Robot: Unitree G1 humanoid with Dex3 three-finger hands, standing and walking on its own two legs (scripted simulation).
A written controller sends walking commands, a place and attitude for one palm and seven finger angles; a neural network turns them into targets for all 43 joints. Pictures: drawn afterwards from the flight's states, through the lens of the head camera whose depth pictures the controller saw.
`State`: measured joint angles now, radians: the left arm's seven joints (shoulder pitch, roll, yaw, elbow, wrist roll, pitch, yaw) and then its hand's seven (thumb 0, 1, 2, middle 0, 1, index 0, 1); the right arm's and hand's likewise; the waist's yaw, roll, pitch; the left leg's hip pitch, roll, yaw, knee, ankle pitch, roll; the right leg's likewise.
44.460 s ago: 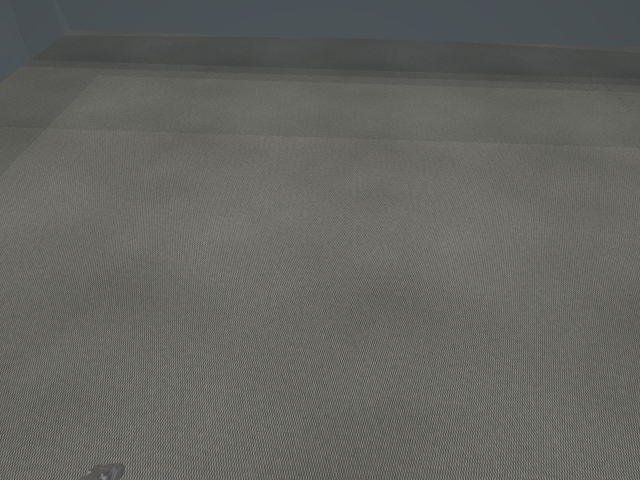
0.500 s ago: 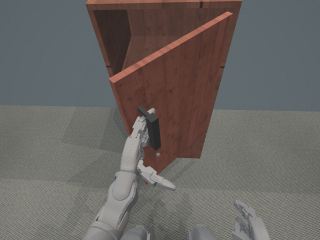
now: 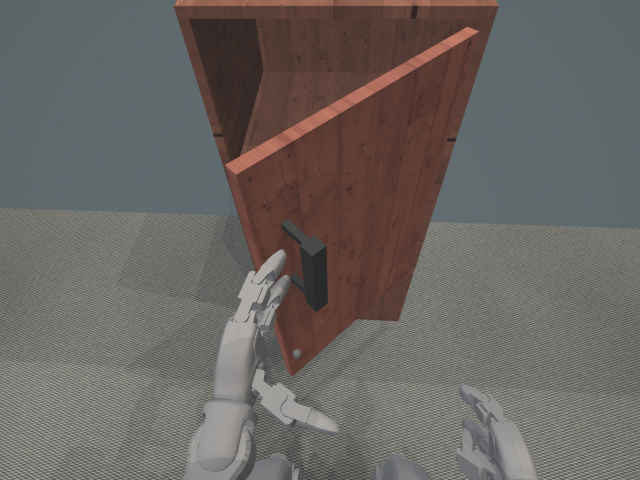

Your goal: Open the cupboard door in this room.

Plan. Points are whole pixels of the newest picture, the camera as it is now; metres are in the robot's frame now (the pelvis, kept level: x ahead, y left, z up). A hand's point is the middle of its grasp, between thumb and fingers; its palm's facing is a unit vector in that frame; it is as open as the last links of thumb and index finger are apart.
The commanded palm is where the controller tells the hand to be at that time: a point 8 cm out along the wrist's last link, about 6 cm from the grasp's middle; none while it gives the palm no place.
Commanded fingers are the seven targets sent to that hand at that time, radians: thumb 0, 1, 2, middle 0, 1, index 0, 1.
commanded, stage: slide the hand sideways off the handle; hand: left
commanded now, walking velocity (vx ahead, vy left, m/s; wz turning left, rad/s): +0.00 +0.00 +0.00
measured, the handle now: (304, 267) +0.36 +0.04 +0.06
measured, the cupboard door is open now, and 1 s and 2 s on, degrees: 46 46 46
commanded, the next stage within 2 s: draw the hand back to the body in 0.46 s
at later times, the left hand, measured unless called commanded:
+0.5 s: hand (249, 394) +0.21 +0.09 +0.05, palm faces -0.03 -1.00 -0.03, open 16.3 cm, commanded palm +0.19 +0.14 +0.05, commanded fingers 0.00 -0.50 0.30 -0.15 -0.30 -0.15 -0.30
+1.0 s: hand (181, 390) +0.19 +0.14 +0.11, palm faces -0.03 -1.00 -0.07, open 16.3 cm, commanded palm +0.17 +0.20 +0.13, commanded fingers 0.00 -0.40 0.34 -0.15 -0.30 -0.15 -0.30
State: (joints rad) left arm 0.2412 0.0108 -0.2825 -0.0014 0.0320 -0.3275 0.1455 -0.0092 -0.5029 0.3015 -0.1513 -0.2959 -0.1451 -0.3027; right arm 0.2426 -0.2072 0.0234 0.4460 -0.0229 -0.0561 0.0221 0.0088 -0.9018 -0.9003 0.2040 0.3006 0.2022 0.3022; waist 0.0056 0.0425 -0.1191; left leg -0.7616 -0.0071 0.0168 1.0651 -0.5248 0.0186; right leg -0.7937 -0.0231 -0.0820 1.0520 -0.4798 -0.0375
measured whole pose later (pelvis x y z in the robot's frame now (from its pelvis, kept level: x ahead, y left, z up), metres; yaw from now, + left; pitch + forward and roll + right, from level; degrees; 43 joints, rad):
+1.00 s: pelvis +0.00 +0.00 +0.02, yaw +0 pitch +8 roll -1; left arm 0.56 0.20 0.01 -0.35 -0.19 -0.21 -0.13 -0.01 -0.50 0.30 -0.15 -0.30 -0.15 -0.30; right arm 0.29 -0.24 0.04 0.43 0.03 -0.14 -0.05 0.01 -0.90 -0.90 0.21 0.30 0.20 0.30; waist 0.01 0.06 -0.12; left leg -0.62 0.01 -0.01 0.98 -0.50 0.01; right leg -0.63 0.00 -0.10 0.94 -0.45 -0.04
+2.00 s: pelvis +0.02 +0.01 +0.08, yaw +0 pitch -5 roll -1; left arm 0.47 0.33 0.32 -0.38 -0.05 -0.07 0.11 0.01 0.85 0.88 -0.21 -0.30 -0.20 -0.30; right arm 0.19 -0.23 0.03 0.65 -0.01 -0.09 -0.07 0.01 -0.90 -0.90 0.21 0.30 0.20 0.30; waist 0.08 0.06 0.03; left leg -0.04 -0.01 0.02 0.40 -0.27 0.03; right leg -0.06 0.01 -0.07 0.36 -0.21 -0.02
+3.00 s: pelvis -0.06 +0.03 +0.06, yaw +2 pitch +0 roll -2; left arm 0.54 0.44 0.43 -0.52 0.00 -0.20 0.16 0.02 0.88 0.90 -0.22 -0.30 -0.21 -0.30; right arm 0.23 -0.21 0.01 0.57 -0.01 -0.07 -0.10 0.01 -0.90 -0.90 0.21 0.30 0.20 0.30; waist 0.00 0.00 0.04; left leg -0.37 -0.04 -0.01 0.57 -0.20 0.06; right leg -0.33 0.03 0.00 0.61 -0.23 0.01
